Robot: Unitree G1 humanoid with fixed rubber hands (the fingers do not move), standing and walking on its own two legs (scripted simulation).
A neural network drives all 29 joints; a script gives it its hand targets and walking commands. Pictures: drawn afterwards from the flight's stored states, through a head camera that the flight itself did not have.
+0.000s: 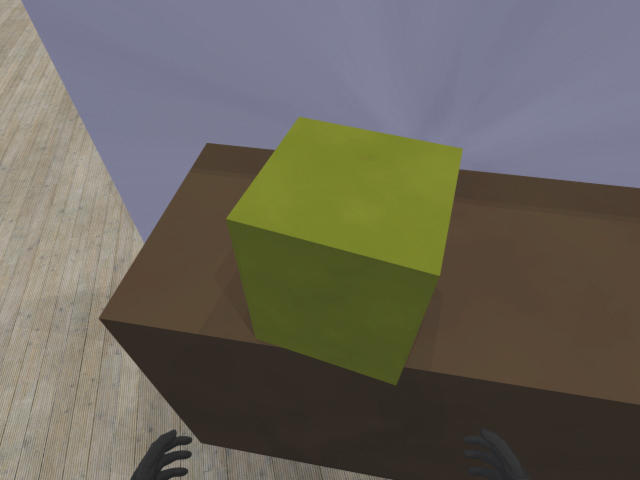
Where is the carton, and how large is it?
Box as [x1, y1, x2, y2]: [226, 117, 462, 384]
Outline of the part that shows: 299,117 226,218 255,336 258,339 396,384 439,276 462,149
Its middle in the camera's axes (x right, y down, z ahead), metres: +0.04 +0.01 +0.52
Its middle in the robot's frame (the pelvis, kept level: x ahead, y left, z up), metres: +0.40 -0.03 +0.07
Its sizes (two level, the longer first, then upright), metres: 0.210 0.200 0.250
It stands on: a pedestal, 0.70 m high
